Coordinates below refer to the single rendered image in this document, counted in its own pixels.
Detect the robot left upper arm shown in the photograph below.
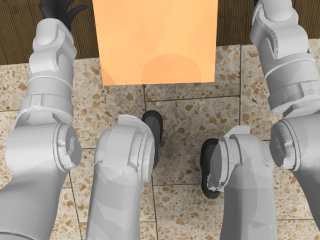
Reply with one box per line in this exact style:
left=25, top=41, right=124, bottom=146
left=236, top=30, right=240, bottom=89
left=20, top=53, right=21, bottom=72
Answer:
left=0, top=122, right=82, bottom=240

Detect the robot right thigh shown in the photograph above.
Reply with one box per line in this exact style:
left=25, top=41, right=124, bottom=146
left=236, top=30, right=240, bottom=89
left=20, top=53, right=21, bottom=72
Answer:
left=213, top=134, right=278, bottom=240

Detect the robot left hand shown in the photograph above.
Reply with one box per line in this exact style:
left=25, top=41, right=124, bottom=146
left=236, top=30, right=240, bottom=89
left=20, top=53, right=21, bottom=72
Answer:
left=39, top=0, right=88, bottom=32

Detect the right robot shin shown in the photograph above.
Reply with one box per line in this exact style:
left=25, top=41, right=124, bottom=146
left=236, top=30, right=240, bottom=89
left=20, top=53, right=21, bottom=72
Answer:
left=207, top=125, right=274, bottom=192

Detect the robot left forearm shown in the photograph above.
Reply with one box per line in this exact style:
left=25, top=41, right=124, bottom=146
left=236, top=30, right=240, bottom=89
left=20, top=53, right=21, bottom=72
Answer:
left=5, top=18, right=77, bottom=171

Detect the robot right forearm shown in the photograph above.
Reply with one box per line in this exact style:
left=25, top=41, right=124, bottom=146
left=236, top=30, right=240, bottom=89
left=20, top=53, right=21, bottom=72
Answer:
left=249, top=0, right=320, bottom=118

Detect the robot right upper arm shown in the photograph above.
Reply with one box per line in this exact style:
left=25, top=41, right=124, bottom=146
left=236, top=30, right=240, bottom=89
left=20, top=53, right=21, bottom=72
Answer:
left=269, top=113, right=320, bottom=231

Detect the carton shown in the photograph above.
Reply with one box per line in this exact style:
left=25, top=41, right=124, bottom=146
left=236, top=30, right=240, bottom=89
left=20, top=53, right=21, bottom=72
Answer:
left=92, top=0, right=218, bottom=86

